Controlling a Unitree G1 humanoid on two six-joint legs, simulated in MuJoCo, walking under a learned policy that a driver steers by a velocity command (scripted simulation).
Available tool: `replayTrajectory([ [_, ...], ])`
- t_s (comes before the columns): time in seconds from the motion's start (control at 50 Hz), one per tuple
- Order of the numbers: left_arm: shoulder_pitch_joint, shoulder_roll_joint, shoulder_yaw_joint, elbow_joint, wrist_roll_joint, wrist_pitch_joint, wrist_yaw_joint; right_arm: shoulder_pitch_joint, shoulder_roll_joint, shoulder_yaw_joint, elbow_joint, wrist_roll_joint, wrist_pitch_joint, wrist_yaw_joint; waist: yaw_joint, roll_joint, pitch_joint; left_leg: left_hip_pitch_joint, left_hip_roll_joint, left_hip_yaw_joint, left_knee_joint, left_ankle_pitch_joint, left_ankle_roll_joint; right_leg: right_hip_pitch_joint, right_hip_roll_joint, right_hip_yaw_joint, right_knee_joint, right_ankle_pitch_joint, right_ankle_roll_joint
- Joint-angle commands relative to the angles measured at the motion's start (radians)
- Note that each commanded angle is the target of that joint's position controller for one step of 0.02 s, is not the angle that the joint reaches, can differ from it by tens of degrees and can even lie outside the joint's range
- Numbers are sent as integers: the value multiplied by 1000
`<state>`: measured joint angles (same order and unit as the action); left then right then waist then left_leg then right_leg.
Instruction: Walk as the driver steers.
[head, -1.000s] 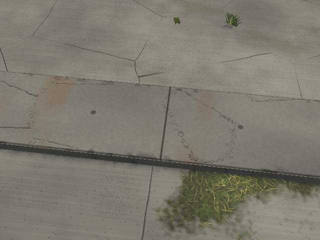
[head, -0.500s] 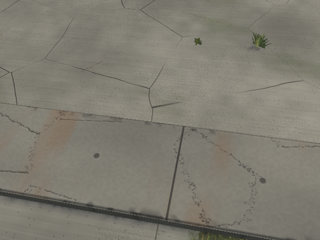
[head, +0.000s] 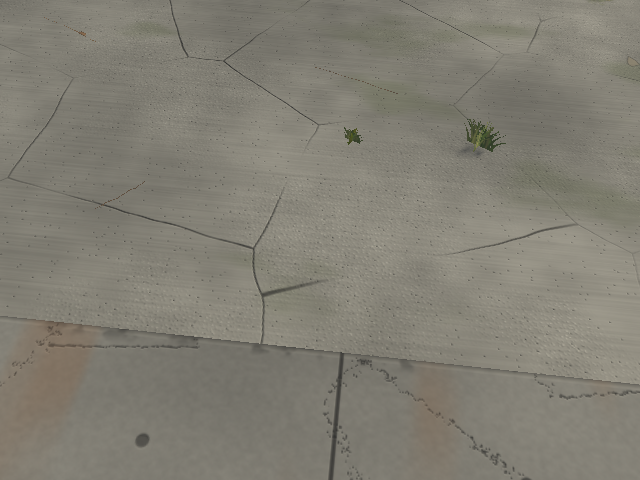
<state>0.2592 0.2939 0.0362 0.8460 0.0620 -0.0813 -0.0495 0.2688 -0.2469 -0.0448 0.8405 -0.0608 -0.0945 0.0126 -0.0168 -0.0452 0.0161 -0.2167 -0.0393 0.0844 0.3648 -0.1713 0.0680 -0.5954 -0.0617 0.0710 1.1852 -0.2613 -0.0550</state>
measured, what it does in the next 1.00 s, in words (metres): climbs, turning right: right foot 0.05 m higher, then left foot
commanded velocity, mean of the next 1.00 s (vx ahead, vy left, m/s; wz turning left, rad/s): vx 0.50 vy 0.00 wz -0.44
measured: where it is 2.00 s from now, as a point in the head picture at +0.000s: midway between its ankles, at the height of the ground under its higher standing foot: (407, 285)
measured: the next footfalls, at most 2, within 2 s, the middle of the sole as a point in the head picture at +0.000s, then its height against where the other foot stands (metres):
right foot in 0.32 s outside the picture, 0.05 m higher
left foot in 0.74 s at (325, 419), level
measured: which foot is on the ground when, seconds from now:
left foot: down 0.00-0.36, up 0.38-0.72, down 0.74-1.00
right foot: up 0.00-0.30, down 0.32-0.74, up 0.76-1.00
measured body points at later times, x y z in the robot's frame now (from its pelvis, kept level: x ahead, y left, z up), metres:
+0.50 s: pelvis +0.29 -0.07 +0.02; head +0.30 -0.07 +0.47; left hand +0.41 +0.17 -0.11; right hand +0.34 -0.35 -0.10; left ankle +0.24 +0.09 -0.60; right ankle +0.33 -0.17 -0.70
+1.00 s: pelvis +0.55 -0.10 +0.05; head +0.55 -0.10 +0.50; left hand +0.83 +0.01 -0.04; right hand +0.44 -0.32 -0.08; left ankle +0.57 +0.00 -0.70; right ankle +0.57 -0.28 -0.63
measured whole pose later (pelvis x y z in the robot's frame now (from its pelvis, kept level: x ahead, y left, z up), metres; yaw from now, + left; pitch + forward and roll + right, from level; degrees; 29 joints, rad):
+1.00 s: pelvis +0.55 -0.10 +0.05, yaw -27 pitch +4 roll +1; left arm 0.14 0.25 0.02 0.74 0.08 -0.09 -0.06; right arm 0.44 -0.21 0.00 0.86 -0.06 -0.11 0.01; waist -0.09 -0.03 -0.10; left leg -0.18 -0.03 0.06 0.34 -0.23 0.06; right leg -0.70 -0.06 0.03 0.95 -0.19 0.05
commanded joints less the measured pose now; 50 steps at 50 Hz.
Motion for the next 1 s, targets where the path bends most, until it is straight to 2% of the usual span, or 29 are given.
replayTrajectory([
  [0.02, 41, 11, -10, -14, 14, -4, -51, 35, -67, -4, -28, -38, -22, 5, 4, 137, 4, 64, 300, -197, -247, 31, 205, -233, -16, 44, 96, 147, -33],
  [0.08, -52, 2, -27, -41, 3, -6, -38, 84, -30, 23, 6, -55, -15, 14, 1, 104, 2, 152, 337, -122, -266, 173, 214, -410, -21, 78, 136, 228, -31],
  [0.12, -114, 0, -31, -67, 3, -5, -30, 84, -44, 35, 16, -60, -19, 21, 7, 90, -16, 167, 302, -26, -260, 274, 182, -407, -23, 36, 7, 322, -12],
  [0.18, -223, -39, -53, -109, -1, 23, -49, 134, -78, 37, 36, -38, -18, 28, -20, 107, -1, 68, 263, 106, -280, 419, 127, -199, -14, -119, -218, 281, 12],
  [0.28, -223, -9, -38, -153, -9, 23, -41, 169, -180, -2, 67, -22, -26, 19, 27, 155, 5, 323, 347, 118, -144, 840, 118, -131, 73, -160, -350, 91, -41],
  [0.32, -118, 43, -8, -146, -40, 9, -25, 172, -213, -22, 71, -37, -25, 14, 87, 171, -33, 307, 329, 165, 55, 1153, 93, 86, 170, -217, -439, 104, -91],
  [0.34, 12, 103, 20, -107, -45, -3, -1, 222, -167, -11, 65, -60, -35, 14, 104, 132, -138, 134, 288, 179, 277, 1115, 38, 395, 176, -145, -380, 292, -165],
  [0.36, 225, 130, 37, -54, -56, -7, 24, 307, -59, 33, 25, -86, -53, 25, 147, -27, -418, -240, 203, 118, 571, 680, -63, 928, -5, 215, -452, 267, -341],
  [0.38, 457, 159, 40, 24, -27, 11, 29, 153, -112, 17, 0, -47, -42, 63, 246, -95, -468, -432, -19, 29, 914, -340, -108, 1050, -168, 625, -747, 249, -426],
  [0.4, 462, 211, 73, 75, -6, -19, 29, 1, -75, 21, -50, 9, -24, 75, 271, -31, -252, -616, 8, -185, 1071, -286, -63, 899, -170, 610, -821, 21, -307],
  [0.42, 310, 173, 65, 47, -27, -39, 24, -83, -91, 24, -64, 3, -23, 51, 229, -17, -70, -663, 74, -238, 1106, -196, -55, 620, -148, 533, -816, -116, -275],
  [0.44, 191, 59, 22, 29, -28, -48, 22, -48, -96, 29, -75, -33, -21, 21, 146, -3, -105, -572, 91, -255, 1061, -155, -30, 464, -117, 481, -819, -112, -283],
  [0.48, 12, -54, -24, -8, -24, -48, 16, -16, -1, 62, -99, -51, -8, -11, 21, 18, -81, -429, 112, -245, 1057, -180, -13, 167, -81, 419, -883, -110, -287],
  [0.5, -45, -53, -30, -28, -23, -50, 14, 1, -13, 62, -111, -42, 2, -16, -19, 38, -74, -418, 113, -227, 995, -222, -25, 113, -77, 395, -921, -113, -282],
  [0.54, -109, 27, -7, -64, -20, -65, 11, 10, -64, 54, -120, -16, 11, -16, -33, 54, -66, -333, 125, -158, 748, -258, -83, 33, -24, 273, -943, -115, -230],
  [0.58, -92, 94, 14, -67, -4, -75, 3, -16, -47, 64, -122, -3, 18, -12, -16, 29, -48, -143, 114, -79, 561, -179, -132, -85, 42, 178, -948, -35, -179],
  [0.64, 55, 120, 41, -45, -10, -65, -30, -145, -39, 84, -146, 7, 23, 5, 82, 4, -22, -188, 93, -83, 317, 13, -145, 87, -22, 281, -895, -44, -214],
  [0.68, 107, 126, 47, -51, -11, -51, -41, -195, -69, 72, -168, 9, -2, -4, 92, -3, -43, -214, 61, -84, 197, 44, -108, 241, -58, 351, -809, 68, -224],
  [0.72, 94, 96, 42, -64, -10, -49, -40, -164, -122, 51, -167, 28, -32, -23, 51, -6, -69, -98, 72, -102, 158, 92, -29, 251, -47, 386, -711, 103, -173],
  [0.74, 63, 68, 28, -88, 1, -51, -34, -31, -152, 34, -140, 24, -47, -31, -19, 32, -125, 116, 118, -133, 191, 125, 42, 126, 21, 334, -560, 113, -109],
  [0.76, 108, -56, -6, -134, 4, -63, -27, 159, -233, 12, -115, 26, -51, -39, -70, 307, -328, 495, 372, -519, 87, 189, 303, -144, 212, 133, -205, -81, 3],
  [0.78, 91, -28, -2, -140, 9, -67, -35, 266, -227, 14, -89, 11, -32, -32, -110, 307, -337, 583, 489, -840, -27, 18, 377, -385, 204, 93, 62, -343, 43],
  [0.8, 50, 21, 12, -125, 5, -62, -25, 174, -203, 10, -93, 8, -33, -25, -70, 141, -140, 407, 479, -735, -43, -131, 293, -472, 130, 91, 205, -224, 44],
  [0.82, 33, 19, 5, -106, 7, -50, 0, 94, -126, 32, -108, 17, -29, -20, -49, 124, -88, 250, 400, -577, -76, -294, 218, -420, 63, 56, 220, -125, 42],
  [0.86, -6, 1, -5, -121, 40, -36, 13, 34, 2, 69, -111, 28, -30, -19, -8, 125, -72, 119, 331, -445, -140, -136, 191, -289, 3, 44, 108, -41, 51],
  [0.88, -44, -18, -13, -134, 41, -31, 9, 17, 7, 66, -109, 19, -29, -27, 0, 99, -81, 98, 307, -401, -160, -41, 195, -247, -10, 30, 48, -67, 68],
  [0.92, -88, -21, -15, -153, 9, -26, 5, 60, -43, 36, -84, 7, -34, -31, -22, 103, -83, 116, 270, -321, -171, 127, 214, -229, -7, -2, -79, -58, 108],
  [0.96, -118, -24, -20, -158, 5, -25, -7, 86, -87, 14, -67, 1, -30, -6, -17, 61, -63, 68, 233, -248, -160, 263, 210, -160, -8, -48, -279, 82, 130],
  [1.0, -115, -47, -29, -156, 17, -6, -23, 135, -112, -2, -25, -7, -25, 33, -16, 110, -47, -35, 214, -221, -149, 239, 216, -46, 3, -82, -331, 179, 108],
])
